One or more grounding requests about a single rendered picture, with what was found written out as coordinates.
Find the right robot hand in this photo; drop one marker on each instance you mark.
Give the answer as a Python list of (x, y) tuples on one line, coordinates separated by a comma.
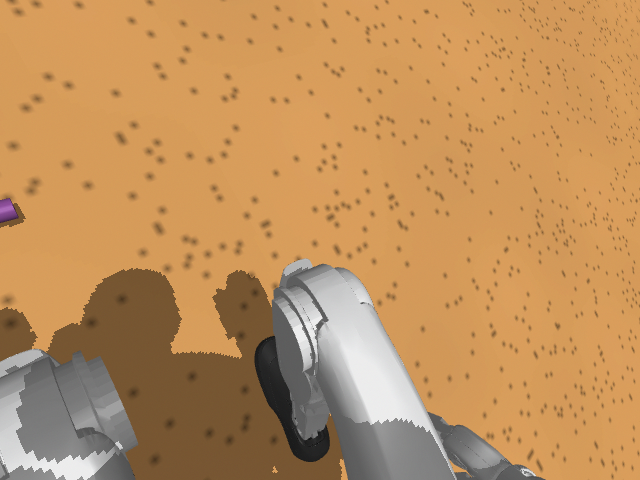
[(468, 451)]

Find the right robot foot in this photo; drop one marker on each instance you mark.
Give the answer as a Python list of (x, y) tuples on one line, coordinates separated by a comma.
[(277, 395)]

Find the bottle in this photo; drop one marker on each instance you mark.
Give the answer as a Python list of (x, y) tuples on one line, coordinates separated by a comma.
[(7, 210)]

